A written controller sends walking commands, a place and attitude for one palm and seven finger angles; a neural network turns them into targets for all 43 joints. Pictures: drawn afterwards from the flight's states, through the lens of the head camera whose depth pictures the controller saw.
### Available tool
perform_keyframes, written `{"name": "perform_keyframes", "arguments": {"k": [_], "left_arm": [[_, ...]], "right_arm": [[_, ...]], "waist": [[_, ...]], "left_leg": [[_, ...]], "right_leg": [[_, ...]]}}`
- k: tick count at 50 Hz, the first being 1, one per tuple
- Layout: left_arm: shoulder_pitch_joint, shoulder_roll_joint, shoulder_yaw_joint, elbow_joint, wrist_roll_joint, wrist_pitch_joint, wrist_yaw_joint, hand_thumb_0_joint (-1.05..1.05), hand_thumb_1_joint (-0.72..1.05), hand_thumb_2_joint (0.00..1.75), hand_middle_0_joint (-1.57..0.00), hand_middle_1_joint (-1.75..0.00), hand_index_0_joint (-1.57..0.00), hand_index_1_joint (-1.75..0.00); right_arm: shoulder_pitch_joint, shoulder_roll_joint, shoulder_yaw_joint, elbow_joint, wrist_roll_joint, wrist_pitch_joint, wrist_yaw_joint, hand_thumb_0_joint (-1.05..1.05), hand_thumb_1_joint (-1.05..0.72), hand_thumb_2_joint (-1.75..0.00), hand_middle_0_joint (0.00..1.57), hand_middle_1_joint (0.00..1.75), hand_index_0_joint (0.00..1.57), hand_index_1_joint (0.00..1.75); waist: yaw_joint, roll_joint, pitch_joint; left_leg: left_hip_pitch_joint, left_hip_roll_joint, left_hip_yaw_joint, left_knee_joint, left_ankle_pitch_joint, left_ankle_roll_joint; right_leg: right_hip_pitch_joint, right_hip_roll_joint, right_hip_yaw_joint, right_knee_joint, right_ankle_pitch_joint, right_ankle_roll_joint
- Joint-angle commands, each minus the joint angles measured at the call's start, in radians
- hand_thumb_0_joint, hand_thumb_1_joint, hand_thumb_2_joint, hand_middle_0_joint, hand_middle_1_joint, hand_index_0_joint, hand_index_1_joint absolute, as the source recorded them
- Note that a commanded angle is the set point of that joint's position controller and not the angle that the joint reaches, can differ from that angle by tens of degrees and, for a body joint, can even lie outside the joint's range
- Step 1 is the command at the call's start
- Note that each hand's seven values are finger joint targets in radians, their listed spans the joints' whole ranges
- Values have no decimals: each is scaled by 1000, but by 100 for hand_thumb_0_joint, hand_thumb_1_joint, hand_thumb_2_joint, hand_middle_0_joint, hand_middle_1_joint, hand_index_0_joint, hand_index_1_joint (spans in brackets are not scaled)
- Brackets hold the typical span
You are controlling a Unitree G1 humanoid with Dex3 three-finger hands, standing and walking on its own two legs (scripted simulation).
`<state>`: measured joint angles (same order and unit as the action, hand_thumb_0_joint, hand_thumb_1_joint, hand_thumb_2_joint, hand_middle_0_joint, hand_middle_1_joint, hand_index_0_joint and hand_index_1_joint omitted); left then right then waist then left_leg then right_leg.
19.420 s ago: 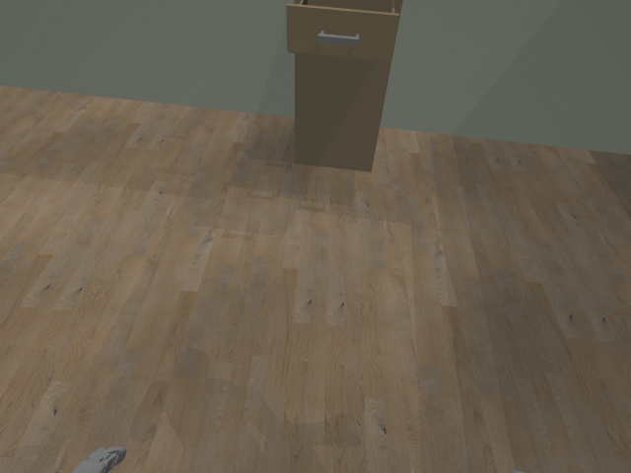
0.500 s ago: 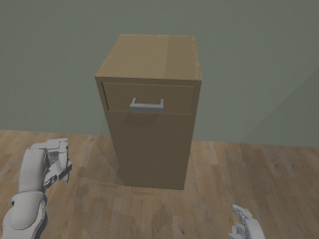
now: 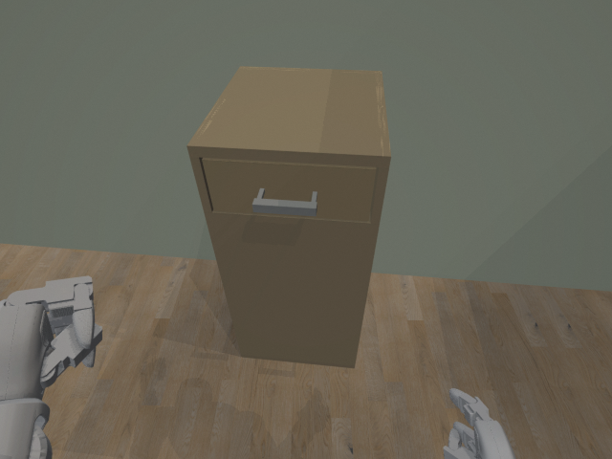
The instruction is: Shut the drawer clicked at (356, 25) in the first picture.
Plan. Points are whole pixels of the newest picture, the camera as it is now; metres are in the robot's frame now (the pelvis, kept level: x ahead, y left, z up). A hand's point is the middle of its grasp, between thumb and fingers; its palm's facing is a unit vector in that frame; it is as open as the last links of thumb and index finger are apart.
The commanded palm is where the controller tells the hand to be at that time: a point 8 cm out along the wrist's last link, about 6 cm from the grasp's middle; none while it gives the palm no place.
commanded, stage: step back with the hand held close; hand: left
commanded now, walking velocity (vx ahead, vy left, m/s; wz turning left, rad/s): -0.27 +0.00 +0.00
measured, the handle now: (286, 200) +0.61 +0.13 -0.01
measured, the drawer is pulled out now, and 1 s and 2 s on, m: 0.00 0.00 0.00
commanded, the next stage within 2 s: stop stepping back and stand still in 1.16 s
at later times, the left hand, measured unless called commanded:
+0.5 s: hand (84, 344) +0.17 +0.24 +0.16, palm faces +0.30 -0.82 -0.49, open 3.2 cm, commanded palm +0.11 +0.28 +0.17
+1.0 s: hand (8, 398) +0.11 +0.28 +0.16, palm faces +0.35 -0.81 -0.47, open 3.2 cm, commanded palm +0.05 +0.30 +0.17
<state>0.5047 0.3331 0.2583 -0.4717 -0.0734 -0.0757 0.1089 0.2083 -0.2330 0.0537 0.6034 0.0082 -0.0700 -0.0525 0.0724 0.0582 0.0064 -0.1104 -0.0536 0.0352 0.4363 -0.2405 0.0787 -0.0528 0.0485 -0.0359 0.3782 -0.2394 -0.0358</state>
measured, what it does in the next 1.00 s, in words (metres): lifts its right foot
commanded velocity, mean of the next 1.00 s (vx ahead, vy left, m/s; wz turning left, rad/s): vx -0.31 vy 0.00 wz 0.02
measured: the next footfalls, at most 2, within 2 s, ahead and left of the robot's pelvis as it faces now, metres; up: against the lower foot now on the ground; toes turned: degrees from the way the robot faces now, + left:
right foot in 1.20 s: -0.24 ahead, -0.08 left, +0.00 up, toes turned -2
left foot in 1.52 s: -0.22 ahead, +0.17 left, +0.00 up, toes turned +4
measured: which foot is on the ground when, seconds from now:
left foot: down 0.00-1.00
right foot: down 0.00-0.74, up 0.76-1.00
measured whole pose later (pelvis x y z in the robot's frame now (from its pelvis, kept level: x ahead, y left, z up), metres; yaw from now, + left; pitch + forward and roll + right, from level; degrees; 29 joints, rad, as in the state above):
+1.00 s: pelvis -0.09 +0.02 +0.00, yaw -1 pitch +9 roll -4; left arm 0.63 0.44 0.42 -0.62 -0.05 -0.27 0.14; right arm 0.20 -0.18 0.01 0.59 -0.03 -0.09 -0.05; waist 0.02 -0.02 -0.06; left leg -0.48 -0.03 0.03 0.33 -0.01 0.11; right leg -0.16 0.07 0.04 0.64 -0.47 0.00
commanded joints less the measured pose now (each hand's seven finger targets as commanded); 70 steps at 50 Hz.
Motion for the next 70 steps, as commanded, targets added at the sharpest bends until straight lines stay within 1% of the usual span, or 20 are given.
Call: {"name": "perform_keyframes", "arguments": {"k": [1, 5, 11, 17, 26, 30, 34, 38, 42, 46, 52, 56, 60, 61, 62, 63, 64, 65, 68, 70], "left_arm": [[-56, 211, 209, -174, -3, -137, 7, 0, 90, 90, -140, -160, -140, -160], [46, 137, 137, -129, 1, -150, -14, 0, 90, 90, -140, -160, -140, -160], [134, 223, 226, -247, -7, -167, 2, 0, 90, 90, -140, -160, -140, -160], [164, 249, 253, -319, -9, -166, 19, 0, 90, 90, -140, -160, -140, -160], [123, 205, 211, -216, 9, -174, 23, 0, 90, 90, -140, -160, -140, -160], [92, 217, 208, -248, 18, -203, 35, 0, 90, 90, -140, -160, -140, -160], [71, 241, 211, -322, 29, -232, 51, 0, 90, 90, -140, -160, -140, -160], [71, 244, 244, -372, 72, -245, 53, 0, 90, 90, -140, -160, -140, -160], [102, 249, 274, -338, 64, -234, 51, 0, 90, 90, -140, -160, -140, -160], [160, 206, 223, -308, 26, -234, 36, 0, 90, 90, -140, -160, -140, -160], [116, 261, 212, -443, 9, -257, 15, 0, 90, 90, -140, -160, -140, -160], [204, 352, 328, -538, -31, -235, 16, 0, 90, 90, -140, -160, -140, -160], [314, 387, 437, -518, -77, -221, 14, 0, 90, 90, -140, -160, -140, -160], [304, 404, 458, -499, -80, -234, 16, 0, 90, 90, -140, -160, -140, -160], [277, 400, 452, -452, -86, -235, 21, 0, 90, 90, -140, -160, -140, -160], [259, 318, 396, -330, -77, -213, 25, 0, 90, 90, -140, -160, -140, -160], [264, 285, 403, -281, -65, -188, 22, 0, 90, 90, -140, -160, -140, -160], [255, 247, 381, -224, -67, -153, 14, 0, 90, 90, -140, -160, -140, -160], [101, 218, 249, -154, -6, -144, 41, 0, 90, 90, -140, -160, -140, -160], [-11, 163, 149, -135, 21, -135, 51, 0, 90, 90, -140, -160, -140, -160]], "right_arm": [[-140, -122, -61, -156, -12, -23, -10, 0, -90, -90, 20, 30, 20, 30], [-126, -133, -82, -165, -10, 14, 2, 0, -90, -90, 20, 30, 20, 30], [-123, -127, -106, -213, 3, 51, -6, 0, -90, -90, 20, 30, 20, 30], [-115, -127, -111, -237, 6, 59, -19, 0, -90, -90, 20, 30, 20, 30], [-113, -130, -120, -218, 4, 46, -25, 0, -90, -90, 20, 30, 20, 30], [-97, -126, -122, -214, 0, 35, -22, 0, -90, -90, 20, 30, 20, 30], [-81, -139, -118, -211, -9, 17, -27, 0, -90, -90, 20, 30, 20, 30], [-102, -151, -113, -230, -15, -16, -39, 0, -90, -90, 20, 30, 20, 30], [-87, -127, -124, -212, -30, -42, -33, 0, -90, -90, 20, 30, 20, 30], [-66, -115, -119, -161, -35, -65, -19, 0, -90, -90, 20, 30, 20, 30], [-29, -110, -115, -98, -44, -91, 20, 0, -90, -90, 20, 30, 20, 30], [-82, -102, -105, -158, -42, -86, 35, 0, -90, -90, 20, 30, 20, 30], [-176, -95, -93, -218, -38, -30, 36, 0, -90, -90, 20, 30, 20, 30], [-172, -88, -96, -213, -22, -5, 31, 0, -90, -90, 20, 30, 20, 30], [-159, -85, -95, -200, -3, 11, 27, 0, -90, -90, 20, 30, 20, 30], [-152, -105, -137, -149, 4, 20, 27, 0, -90, -90, 20, 30, 20, 30], [-152, -92, -145, -138, 9, 23, 32, 0, -90, -90, 20, 30, 20, 30], [-137, -53, -133, -130, 17, 42, 24, 0, -90, -90, 20, 30, 20, 30], [-185, -66, -96, -158, 16, 7, -25, 0, -90, -90, 20, 30, 20, 30], [-160, -93, -94, -130, 9, -34, -44, 0, -90, -90, 20, 30, 20, 30]], "waist": [[-55, -38, 57], [-67, -28, -23], [-55, -62, -217], [-55, 6, -230], [-78, -67, -55], [-90, -104, -27], [-99, -19, -45], [-71, 194, -79], [-66, 61, -99], [-66, 19, -127], [-59, 135, -403], [-33, 168, -491], [-16, 111, -341], [-39, -82, -277], [-57, -277, -186], [-48, -311, -51], [-70, -306, -36], [-101, -192, -30], [-86, -90, 25], [-72, -140, 76]], "left_leg": [[-63, 91, -148, -42, 80, -15], [-33, 111, -129, -49, 202, -19], [-40, 128, -110, -21, 444, -17], [-99, 149, -126, -13, 479, -11], [-334, 146, -165, -81, -55, 14], [-295, 107, -153, -16, -170, 3], [-236, 123, -186, -12, -201, -1], [-605, 303, -407, -358, -514, 66], [-503, 333, -392, -313, -315, 97], [-182, 281, -325, -286, -53, 39], [424, 234, -192, -91, 884, -46], [321, 262, -170, -125, 719, -27], [-110, 206, -91, -134, 60, -87], [-104, 124, -26, 129, -46, -118], [-145, 22, -43, 479, -140, -140], [-343, -23, -98, 791, -249, -134], [-430, 2, -138, 872, -230, -120], [-472, 56, -128, 798, -121, -119], [-347, 90, -21, 436, -126, -87], [-266, 73, 26, 282, -140, -58]], "right_leg": [[-175, -116, 207, -133, 110, -19], [-170, -112, 153, -84, 195, 5], [-45, -101, 102, 47, 432, 35], [-45, -87, 108, 121, 423, 43], [-108, -91, 166, 48, 120, 36], [-237, -129, 212, -85, -124, 13], [-310, -120, 172, -89, -207, 9], [68, 43, 73, 362, 23, 54], [-35, 39, 108, 504, -142, 48], [-214, 35, 69, 319, -264, 35], [-366, 51, 54, 181, -225, 44], [-257, 39, 52, 233, -281, 41], [-59, -17, 24, -17, -126, -5], [-224, -169, 166, -183, -124, -41], [-475, -422, 459, -341, -233, -108], [-526, -468, 429, -309, -204, -141], [-523, -413, 354, -243, -107, -100], [-429, -335, 196, -144, -1, -83], [-339, -270, 186, -95, 114, -84], [-317, -268, 186, -114, 47, -37]]}}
